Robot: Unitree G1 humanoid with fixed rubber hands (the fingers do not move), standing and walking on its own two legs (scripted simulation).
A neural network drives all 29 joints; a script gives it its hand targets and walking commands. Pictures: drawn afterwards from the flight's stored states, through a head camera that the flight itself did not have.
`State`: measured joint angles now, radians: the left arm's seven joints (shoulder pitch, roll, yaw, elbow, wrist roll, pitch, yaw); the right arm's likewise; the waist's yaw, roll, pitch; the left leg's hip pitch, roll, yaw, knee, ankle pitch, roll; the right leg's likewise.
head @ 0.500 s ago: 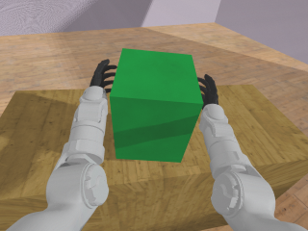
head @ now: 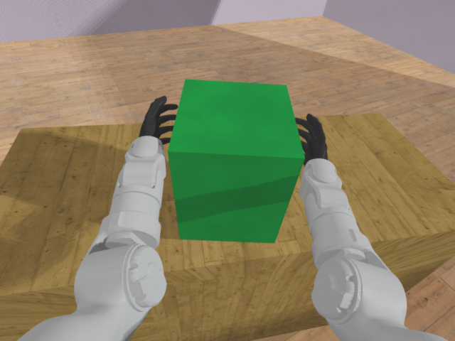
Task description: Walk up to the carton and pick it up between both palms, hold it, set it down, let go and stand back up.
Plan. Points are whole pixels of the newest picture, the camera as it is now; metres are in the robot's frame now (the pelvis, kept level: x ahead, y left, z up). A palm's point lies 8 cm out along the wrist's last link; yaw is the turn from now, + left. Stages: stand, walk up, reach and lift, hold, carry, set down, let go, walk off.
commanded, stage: set down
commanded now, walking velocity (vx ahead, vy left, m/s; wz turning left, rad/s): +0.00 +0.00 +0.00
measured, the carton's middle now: (231, 164) +0.46 +0.02 +0.09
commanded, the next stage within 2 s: none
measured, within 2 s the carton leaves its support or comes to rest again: rests again in 0.74 s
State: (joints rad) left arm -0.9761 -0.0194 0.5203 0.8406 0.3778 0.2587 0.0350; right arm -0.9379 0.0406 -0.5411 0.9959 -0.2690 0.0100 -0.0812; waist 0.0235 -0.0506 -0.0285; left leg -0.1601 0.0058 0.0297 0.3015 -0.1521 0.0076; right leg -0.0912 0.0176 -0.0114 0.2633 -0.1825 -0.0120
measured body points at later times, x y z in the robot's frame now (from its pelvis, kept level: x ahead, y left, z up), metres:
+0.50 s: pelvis +0.00 +0.00 +0.00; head +0.03 +0.02 +0.45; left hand +0.45 +0.16 +0.14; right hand +0.44 -0.13 +0.13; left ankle +0.00 +0.11 -0.75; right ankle -0.03 -0.11 -0.75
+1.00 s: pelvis +0.00 +0.01 +0.00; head +0.03 +0.02 +0.45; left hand +0.44 +0.17 +0.12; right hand +0.44 -0.13 +0.12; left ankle +0.00 +0.11 -0.75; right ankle -0.03 -0.10 -0.75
